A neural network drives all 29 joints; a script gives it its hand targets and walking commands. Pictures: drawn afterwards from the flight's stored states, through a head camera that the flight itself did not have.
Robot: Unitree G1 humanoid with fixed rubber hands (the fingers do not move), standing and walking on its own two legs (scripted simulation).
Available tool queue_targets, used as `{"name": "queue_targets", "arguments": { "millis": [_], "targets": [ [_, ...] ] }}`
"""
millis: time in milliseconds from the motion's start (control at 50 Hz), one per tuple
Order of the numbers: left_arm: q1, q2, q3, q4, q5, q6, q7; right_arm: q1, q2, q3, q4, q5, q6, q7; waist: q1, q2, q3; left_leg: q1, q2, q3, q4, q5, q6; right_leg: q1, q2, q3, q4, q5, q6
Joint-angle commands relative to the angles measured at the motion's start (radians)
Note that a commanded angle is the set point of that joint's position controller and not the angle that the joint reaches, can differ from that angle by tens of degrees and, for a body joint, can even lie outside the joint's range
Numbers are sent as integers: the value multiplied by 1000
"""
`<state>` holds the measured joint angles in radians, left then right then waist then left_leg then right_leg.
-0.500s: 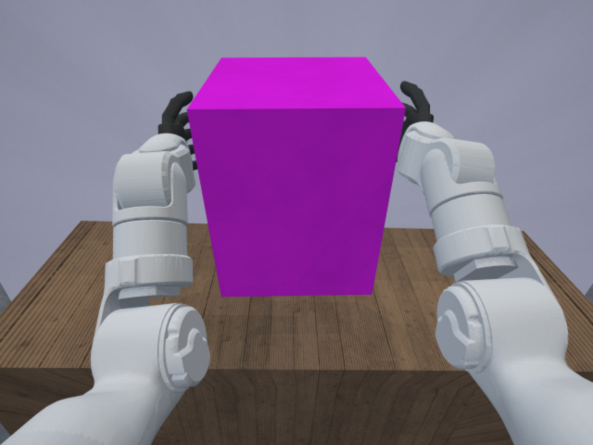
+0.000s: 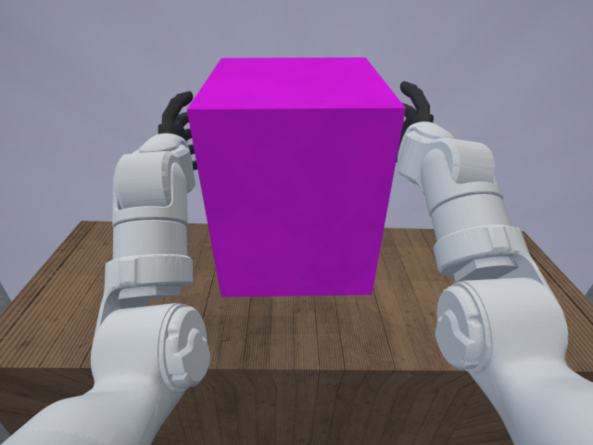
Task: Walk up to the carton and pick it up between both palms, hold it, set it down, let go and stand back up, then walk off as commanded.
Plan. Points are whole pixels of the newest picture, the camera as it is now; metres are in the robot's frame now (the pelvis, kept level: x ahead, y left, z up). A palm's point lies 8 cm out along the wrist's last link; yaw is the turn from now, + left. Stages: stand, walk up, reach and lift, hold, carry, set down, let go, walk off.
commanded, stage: hold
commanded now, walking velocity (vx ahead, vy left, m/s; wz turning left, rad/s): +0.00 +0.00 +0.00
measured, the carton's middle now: (295, 174) +0.40 +0.02 +0.26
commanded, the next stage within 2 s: set down in 0.24 s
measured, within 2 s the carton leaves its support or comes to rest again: neither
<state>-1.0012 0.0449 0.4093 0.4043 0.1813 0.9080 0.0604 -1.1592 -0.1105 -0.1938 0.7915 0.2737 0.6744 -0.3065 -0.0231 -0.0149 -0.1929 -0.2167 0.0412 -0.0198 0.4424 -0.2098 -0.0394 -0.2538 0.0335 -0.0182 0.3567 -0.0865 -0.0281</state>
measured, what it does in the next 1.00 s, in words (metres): stands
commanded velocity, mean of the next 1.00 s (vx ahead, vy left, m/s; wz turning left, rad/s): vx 0.00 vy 0.00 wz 0.00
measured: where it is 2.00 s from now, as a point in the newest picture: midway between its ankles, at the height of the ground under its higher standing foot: outside the picture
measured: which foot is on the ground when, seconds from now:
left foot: down 0.00-1.00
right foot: down 0.00-1.00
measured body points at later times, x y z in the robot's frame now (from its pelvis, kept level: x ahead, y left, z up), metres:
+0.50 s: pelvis +0.00 +0.00 +0.00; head -0.08 +0.01 +0.44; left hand +0.40 +0.17 +0.31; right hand +0.41 -0.13 +0.31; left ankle +0.02 +0.14 -0.74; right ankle +0.07 -0.10 -0.74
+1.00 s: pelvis +0.02 +0.01 +0.00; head -0.03 +0.02 +0.45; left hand +0.43 +0.18 +0.27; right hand +0.45 -0.11 +0.28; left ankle +0.02 +0.14 -0.74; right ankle +0.07 -0.10 -0.74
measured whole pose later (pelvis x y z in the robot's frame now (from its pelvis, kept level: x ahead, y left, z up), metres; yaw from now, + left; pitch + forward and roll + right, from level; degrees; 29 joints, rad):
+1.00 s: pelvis +0.02 +0.01 +0.00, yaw +0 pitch -3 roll -1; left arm -0.99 0.02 0.43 0.49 0.30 0.63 0.03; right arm -1.15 -0.11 -0.12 1.00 0.20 0.28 -0.20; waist -0.02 -0.01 -0.07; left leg -0.15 0.04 -0.02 0.44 -0.24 -0.04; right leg -0.18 0.03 -0.02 0.35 -0.11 -0.03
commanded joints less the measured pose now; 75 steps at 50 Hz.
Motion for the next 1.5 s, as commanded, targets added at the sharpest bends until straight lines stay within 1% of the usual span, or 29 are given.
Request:
{"name": "queue_targets", "arguments": {
  "millis": [0, 140, 220, 240, 280, 340, 360, 420, 460, 500, 520, 540, 580, 640, 660, 700, 780, 900, 920, 960, 980, 1040, 1060, 1120, 1200, 1240, 1380, 1400, 1480],
  "targets": [
    [-935, -570, -538, -147, -214, -89, -134, -862, 648, 334, -294, 254, -2, 149, -124, 137, -463, -57, -93, -39, -119, 25, -21, 480, 30, 33, -30, 147, 60],
    [-941, -576, -540, -139, -214, -89, -132, -886, 640, 330, -292, 256, -9, 151, -119, 142, -461, -60, -93, -38, -112, 17, -22, 464, 31, 33, -32, 128, 60],
    [-946, -576, -554, -160, -215, -89, -135, -857, 639, 325, -282, 256, -4, 148, -131, 152, -456, -53, -92, -42, -118, 31, -29, 478, 32, 32, -26, 154, 57],
    [-924, -543, -456, -93, -169, -103, -150, -869, 656, 329, -267, 248, -19, 154, -97, 44, -352, -72, -102, -29, -114, -39, 32, 460, 30, 2, -20, 25, 76],
    [-949, -542, -427, -60, -160, -126, -153, -881, 665, 286, -216, 206, -55, 167, -84, 50, -345, -79, -96, -26, -140, -98, 32, 430, 18, -4, -23, -40, 74],
    [-971, -534, -390, -51, -138, -173, -156, -877, 665, 246, -161, 142, -123, 185, -73, 58, -356, -54, -91, -29, -150, -110, 28, 418, 12, -12, -26, -67, 70],
    [-987, -537, -371, -42, -123, -197, -155, -920, 668, 233, -176, 120, -165, 192, -59, 52, -371, -44, -86, -31, -149, -119, 32, 403, 11, -15, -32, -79, 69],
    [-930, -505, -256, 76, -32, -253, -162, -913, 663, 176, -128, 20, -274, 218, -5, 32, -323, -57, -83, -19, -177, -166, 48, 421, 5, -24, -51, -171, 65],
    [-872, -480, -182, 155, 33, -276, -166, -875, 628, 107, -34, -51, -335, 242, 7, 31, -229, -64, -82, -7, -200, -188, 59, 420, -1, -42, -63, -218, 65],
    [-836, -477, -169, 176, 43, -299, -170, -881, 612, 102, -45, -76, -385, 250, 16, -5, -217, -34, -80, -2, -198, -147, 67, 415, -7, -48, -80, -203, 70],
    [-811, -485, -177, 178, 32, -311, -167, -894, 615, 126, -72, -75, -411, 250, 29, -17, -238, -9, -83, 5, -191, -96, 66, 417, -12, -49, -87, -170, 72],
    [-782, -487, -186, 172, 30, -316, -165, -885, 614, 137, -77, -71, -430, 250, 30, -23, -251, 22, -83, 15, -179, -35, 60, 423, -16, -49, -91, -123, 72],
    [-774, -492, -208, 136, 27, -327, -160, -875, 602, 157, -68, -63, -452, 251, 30, -8, -262, 60, -85, 24, -170, 19, 51, 429, -15, -57, -92, -78, 73],
    [-740, -508, -235, 82, 10, -340, -142, -859, 608, 215, -104, -37, -476, 255, 58, -4, -333, 110, -85, 28, -145, 145, 42, 460, -4, -62, -81, 21, 64],
    [-728, -519, -255, 63, -1, -344, -136, -849, 601, 233, -110, -26, -486, 255, 47, 4, -362, 136, -86, 27, -130, 208, 34, 472, 2, -66, -79, 67, 60],
    [-732, -536, -292, 7, -18, -352, -122, -837, 603, 278, -123, 8, -493, 256, 56, 22, -406, 168, -86, 28, -105, 295, 20, 489, 11, -63, -66, 133, 50],
    [-702, -556, -333, -41, -30, -346, -108, -819, 591, 325, -173, 46, -503, 252, 52, 26, -447, 219, -84, 19, -69, 404, 3, 505, 27, -63, -64, 202, 42],
    [-692, -575, -355, -76, -26, -335, -89, -786, 571, 305, -132, 51, -507, 268, 43, 60, -403, 226, -77, 14, -76, 390, -13, 459, 40, -68, -75, 124, 30],
    [-691, -575, -357, -71, -23, -335, -87, -794, 570, 311, -129, 52, -507, 271, 56, 50, -398, 228, -77, 19, -77, 399, -13, 454, 43, -67, -76, 121, 27],
    [-678, -580, -346, -53, -16, -337, -80, -781, 564, 292, -99, 44, -509, 281, 54, 53, -377, 218, -76, 20, -83, 366, -11, 437, 42, -69, -82, 89, 25],
    [-686, -574, -342, -59, -11, -334, -75, -788, 561, 297, -93, 46, -508, 288, 69, 58, -373, 208, -73, 21, -90, 349, -11, 428, 43, -67, -80, 65, 21],
    [-671, -567, -319, -19, 5, -335, -69, -781, 552, 272, -51, 25, -509, 301, 86, 50, -338, 186, -68, 27, -106, 300, -6, 406, 40, -66, -88, 18, 17],
    [-682, -570, -321, -18, -1, -337, -66, -787, 537, 257, -53, 22, -516, 306, 81, 52, -334, 178, -65, 22, -110, 285, -7, 395, 40, -71, -87, 5, 16],
    [-687, -570, -317, -6, 2, -338, -56, -807, 532, 256, -43, 20, -526, 317, 96, 68, -349, 176, -62, 20, -109, 271, -8, 379, 39, -70, -87, -9, 14],
    [-668, -571, -300, 35, 15, -335, -47, -816, 507, 225, -12, -3, -533, 336, 110, 63, -316, 155, -55, 23, -126, 232, -7, 353, 42, -73, -94, -50, 5],
    [-667, -571, -293, 40, 16, -339, -40, -824, 499, 232, -13, -1, -539, 343, 125, 68, -327, 156, -52, 18, -127, 223, -5, 338, 43, -79, -90, -60, 6],
    [-660, -590, -315, 33, 9, -344, -20, -843, 470, 224, -20, -9, -555, 361, 136, 90, -354, 165, -44, 19, -122, 252, -17, 311, 49, -86, -89, -49, -5],
    [-667, -590, -325, 23, 3, -348, -17, -834, 477, 223, -6, -10, -556, 361, 127, 83, -363, 179, -45, 18, -113, 274, -19, 314, 50, -85, -89, -33, -4],
    [-635, -594, -322, 35, 9, -351, -9, -836, 465, 233, -10, -6, -559, 367, 143, 81, -357, 184, -44, 18, -104, 307, -20, 305, 54, -82, -91, -21, -8]
  ]
}}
